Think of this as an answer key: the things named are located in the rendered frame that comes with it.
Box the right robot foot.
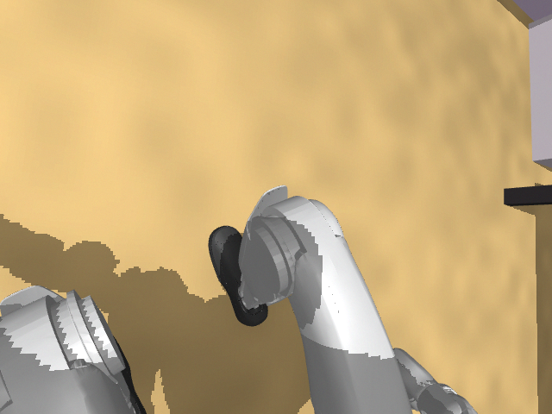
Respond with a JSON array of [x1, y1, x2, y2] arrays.
[[209, 226, 268, 326]]

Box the right robot hand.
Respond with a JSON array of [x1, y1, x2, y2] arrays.
[[393, 348, 437, 411]]

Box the left robot foot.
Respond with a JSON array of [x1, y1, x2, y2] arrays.
[[114, 337, 147, 414]]

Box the right robot arm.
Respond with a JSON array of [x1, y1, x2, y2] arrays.
[[417, 383, 478, 414]]

